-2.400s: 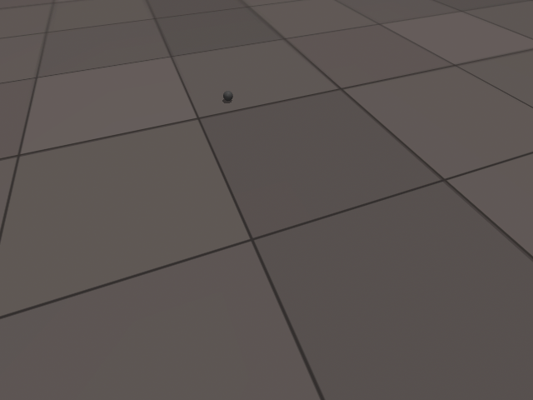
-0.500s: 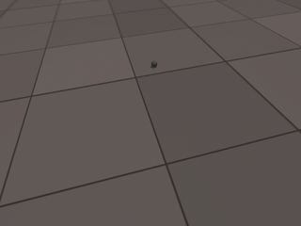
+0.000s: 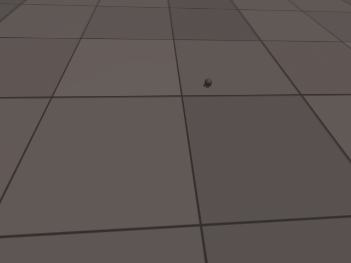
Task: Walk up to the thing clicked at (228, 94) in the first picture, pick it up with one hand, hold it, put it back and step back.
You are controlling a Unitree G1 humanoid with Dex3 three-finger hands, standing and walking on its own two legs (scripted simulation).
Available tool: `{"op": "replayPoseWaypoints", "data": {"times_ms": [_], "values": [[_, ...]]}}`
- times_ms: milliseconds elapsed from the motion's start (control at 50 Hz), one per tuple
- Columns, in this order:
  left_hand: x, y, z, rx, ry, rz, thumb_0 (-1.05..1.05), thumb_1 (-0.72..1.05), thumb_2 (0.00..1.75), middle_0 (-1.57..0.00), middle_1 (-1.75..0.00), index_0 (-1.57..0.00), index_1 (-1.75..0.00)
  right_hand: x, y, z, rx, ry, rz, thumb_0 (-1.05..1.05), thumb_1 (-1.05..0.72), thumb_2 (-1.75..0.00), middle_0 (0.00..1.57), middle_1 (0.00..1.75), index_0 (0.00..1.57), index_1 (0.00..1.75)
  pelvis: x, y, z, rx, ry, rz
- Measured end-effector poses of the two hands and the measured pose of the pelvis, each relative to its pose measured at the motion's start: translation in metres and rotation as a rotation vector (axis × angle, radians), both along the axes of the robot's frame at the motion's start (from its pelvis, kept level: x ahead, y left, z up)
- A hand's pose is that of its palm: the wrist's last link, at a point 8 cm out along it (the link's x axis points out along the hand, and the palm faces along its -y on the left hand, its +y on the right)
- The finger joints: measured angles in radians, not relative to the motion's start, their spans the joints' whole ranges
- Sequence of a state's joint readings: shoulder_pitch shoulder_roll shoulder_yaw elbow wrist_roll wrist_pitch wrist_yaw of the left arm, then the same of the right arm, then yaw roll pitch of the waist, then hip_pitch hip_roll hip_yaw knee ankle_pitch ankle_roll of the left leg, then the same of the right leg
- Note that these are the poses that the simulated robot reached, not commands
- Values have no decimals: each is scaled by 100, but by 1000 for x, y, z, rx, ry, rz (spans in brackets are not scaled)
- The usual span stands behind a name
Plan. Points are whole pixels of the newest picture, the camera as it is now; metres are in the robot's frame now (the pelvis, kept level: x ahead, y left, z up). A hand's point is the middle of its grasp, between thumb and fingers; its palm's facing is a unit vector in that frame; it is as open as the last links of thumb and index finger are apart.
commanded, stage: walk up
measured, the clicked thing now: (208, 82) +1.85 -0.18 -0.72
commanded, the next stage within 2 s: none
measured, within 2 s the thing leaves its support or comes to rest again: neither
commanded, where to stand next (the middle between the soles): +0.43 -0.05 m, yaw -2 degrees
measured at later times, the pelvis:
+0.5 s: pelvis +0.18 -0.06 +0.00, yaw -6 degrees
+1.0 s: pelvis +0.33 -0.04 +0.00, yaw -10 degrees
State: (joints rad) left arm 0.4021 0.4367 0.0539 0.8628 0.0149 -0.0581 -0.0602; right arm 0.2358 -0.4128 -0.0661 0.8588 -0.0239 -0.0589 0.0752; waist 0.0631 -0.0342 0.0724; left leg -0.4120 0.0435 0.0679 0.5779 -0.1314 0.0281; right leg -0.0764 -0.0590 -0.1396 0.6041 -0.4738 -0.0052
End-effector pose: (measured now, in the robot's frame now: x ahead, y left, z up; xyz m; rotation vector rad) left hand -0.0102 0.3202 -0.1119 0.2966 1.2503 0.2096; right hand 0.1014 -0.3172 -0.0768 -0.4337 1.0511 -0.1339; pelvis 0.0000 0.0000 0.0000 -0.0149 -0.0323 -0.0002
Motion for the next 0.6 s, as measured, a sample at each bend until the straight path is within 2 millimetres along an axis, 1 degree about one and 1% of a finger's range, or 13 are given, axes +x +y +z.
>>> {"op": "replayPoseWaypoints", "data": {"times_ms": [40, 100, 160, 220, 300, 360, 400, 460, 500, 540, 600], "values": [[19, 3, -7, -6, 18, 1, 1, 91, 90, -20, -30, -20, -30, 21, 8, 1, -9, -36, 8, 1, -90, -90, 20, 30, 20, 30, 16, 6, -3, 11, -4, -10], [55, 2, -5, -16, 27, -40, 1, 91, 90, -20, -30, -20, -30, 39, 16, 9, 9, -83, -34, 1, -90, -90, 20, 30, 20, 30, 38, 9, 4, -2, -12, -18], [97, 1, 2, -21, -17, -65, 1, 91, 90, -20, -30, -20, -30, 46, 19, 17, 18, -79, -61, 1, -90, -90, 20, 30, 20, 30, 59, 7, 12, 5, -17, -19], [135, 0, 10, -17, -65, -85, 1, 91, 90, -20, -30, -20, -30, 47, 14, 17, 19, -46, -78, 1, -90, -90, 20, 30, 20, 30, 78, 3, 16, 13, -22, -21], [178, -8, 21, -2, -85, -118, 1, 91, 90, -20, -30, -20, -30, 49, -1, 11, 24, -6, -113, 1, -90, -90, 21, 30, 20, 30, 104, -7, 17, 29, -25, -42], [209, -20, 27, 13, -78, -155, 1, 91, 90, -20, -30, -20, -30, 55, -19, 2, 31, 9, -150, 1, -89, -90, 21, 30, 20, 30, 125, -17, 15, 43, -25, -70], [231, -30, 30, 30, -72, -179, 1, 91, 90, -20, -30, -20, -30, 61, -33, -8, 39, 13, -178, 1, -89, -90, 21, 30, 20, 30, 141, -27, 10, 54, -22, -86], [264, -47, 32, 68, -83, -205, 1, 91, 90, -20, -30, -20, -30, 76, -57, -29, 53, 24, -209, 1, -89, -90, 20, 30, 20, 30, 166, -45, -1, 57, -18, -106], [283, -60, 35, 88, -119, -209, 1, 91, 90, -20, -30, -20, -30, 88, -68, -41, 61, 44, -220, 1, -90, -90, 20, 30, 20, 30, 179, -55, -5, 26, -25, -106], [297, -71, 41, 95, -153, -205, 1, 91, 90, -20, -30, -20, -30, 100, -71, -45, 77, 69, -213, 1, -90, -90, 20, 30, 20, 30, 189, -64, -2, 41, -29, -118], [309, -83, 52, 96, -160, -192, 1, 91, 90, -20, -30, -20, -30, 122, -73, -40, 104, 76, -209, 1, -90, -90, 20, 30, 20, 30, 205, -71, 8, 53, -30, -135]]}}
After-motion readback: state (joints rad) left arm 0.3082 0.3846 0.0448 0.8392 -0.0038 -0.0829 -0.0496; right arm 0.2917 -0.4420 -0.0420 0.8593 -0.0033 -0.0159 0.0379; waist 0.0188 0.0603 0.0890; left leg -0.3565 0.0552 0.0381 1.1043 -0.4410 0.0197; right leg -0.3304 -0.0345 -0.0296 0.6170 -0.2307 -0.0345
